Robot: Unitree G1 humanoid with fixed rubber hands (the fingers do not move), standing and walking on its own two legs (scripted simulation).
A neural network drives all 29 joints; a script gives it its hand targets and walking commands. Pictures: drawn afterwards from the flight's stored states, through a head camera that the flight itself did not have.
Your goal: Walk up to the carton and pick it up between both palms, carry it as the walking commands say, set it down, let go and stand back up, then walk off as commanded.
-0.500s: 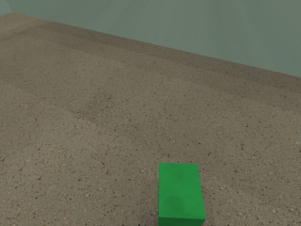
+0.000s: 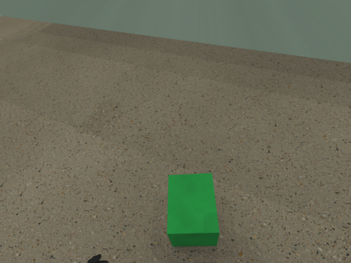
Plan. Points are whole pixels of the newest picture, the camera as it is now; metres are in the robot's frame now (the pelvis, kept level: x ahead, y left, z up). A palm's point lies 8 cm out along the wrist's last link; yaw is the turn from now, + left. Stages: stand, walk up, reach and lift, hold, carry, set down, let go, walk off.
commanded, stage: walk up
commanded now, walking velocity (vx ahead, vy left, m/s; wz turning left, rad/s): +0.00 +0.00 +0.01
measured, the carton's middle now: (192, 209) +0.48 +0.02 -0.65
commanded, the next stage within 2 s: stand in 0.72 s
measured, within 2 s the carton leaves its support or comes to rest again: neither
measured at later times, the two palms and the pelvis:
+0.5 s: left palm out of the picture +0.08 +0.25 -0.10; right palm out of the picture +0.06 -0.28 -0.10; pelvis -0.02 +0.00 +0.00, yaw +4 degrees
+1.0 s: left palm out of the picture +0.08 +0.25 -0.10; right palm out of the picture +0.07 -0.28 -0.10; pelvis -0.02 -0.01 +0.00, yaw +4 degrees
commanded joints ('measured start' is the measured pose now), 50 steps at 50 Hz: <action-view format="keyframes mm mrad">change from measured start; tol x16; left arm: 1 -51 102 36 -18 2 -63 35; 46 6 122 44 15 -5 -57 14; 47 -334 94 118 -311 -2 33 -13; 50 -327 125 115 -276 -4 78 -27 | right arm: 1 158 -40 -21 33 -18 9 17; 45 66 -62 -17 -32 -20 -57 0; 46 50 -87 -18 -19 -21 -54 -3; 47 -301 -91 -55 -370 -5 58 39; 50 -347 -70 -104 -344 -5 131 58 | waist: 1 -27 -282 -4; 18 15 90 2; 42 0 -96 -42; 50 -63 72 91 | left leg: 1 -44 -38 -45 161 143 24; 8 -3 -59 -21 -168 22 27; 12 197 -50 10 -331 155 50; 17 59 101 -180 -439 280 98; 45 51 43 -108 -375 230 76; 48 -406 66 -29 -331 -262 90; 50 -441 85 -19 -353 -299 77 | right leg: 1 -25 -143 149 -349 -174 -1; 9 153 -193 250 -278 73 -99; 20 75 -22 13 -125 46 -25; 37 43 -101 119 -149 192 -54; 46 53 -65 83 -142 13 -31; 50 352 40 -72 114 -142 48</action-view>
